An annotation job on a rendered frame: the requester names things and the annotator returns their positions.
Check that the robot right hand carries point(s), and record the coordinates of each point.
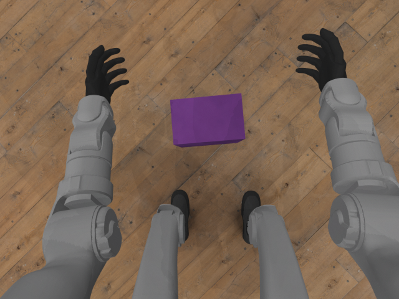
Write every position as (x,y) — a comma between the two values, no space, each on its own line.
(331,63)

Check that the robot right upper arm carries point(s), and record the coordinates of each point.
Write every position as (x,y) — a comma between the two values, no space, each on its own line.
(367,226)

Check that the right robot forearm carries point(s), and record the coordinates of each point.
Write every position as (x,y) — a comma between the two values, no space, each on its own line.
(353,145)

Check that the left robot foot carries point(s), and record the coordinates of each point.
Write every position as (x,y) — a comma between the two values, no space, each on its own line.
(180,199)

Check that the robot left upper arm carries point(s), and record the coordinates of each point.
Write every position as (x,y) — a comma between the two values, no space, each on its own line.
(77,245)

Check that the carton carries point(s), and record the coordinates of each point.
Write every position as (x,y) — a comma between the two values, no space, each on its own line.
(212,120)

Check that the right robot foot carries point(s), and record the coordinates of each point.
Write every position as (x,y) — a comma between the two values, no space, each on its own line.
(250,201)

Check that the robot left hand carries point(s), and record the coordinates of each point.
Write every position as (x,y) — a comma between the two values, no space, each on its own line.
(98,80)

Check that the robot foot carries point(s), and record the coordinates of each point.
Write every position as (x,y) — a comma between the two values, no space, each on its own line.
(250,201)
(180,199)

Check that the left robot forearm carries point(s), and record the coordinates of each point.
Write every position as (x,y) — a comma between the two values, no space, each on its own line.
(89,158)

